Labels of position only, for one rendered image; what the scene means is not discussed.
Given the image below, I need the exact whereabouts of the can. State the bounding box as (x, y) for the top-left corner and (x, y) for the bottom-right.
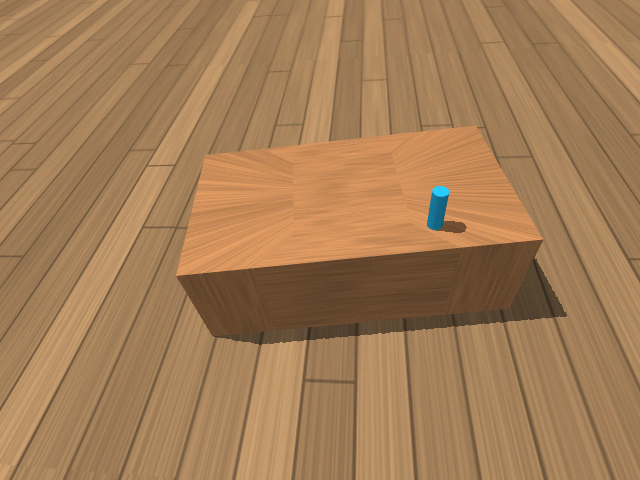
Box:
(427, 186), (449, 230)

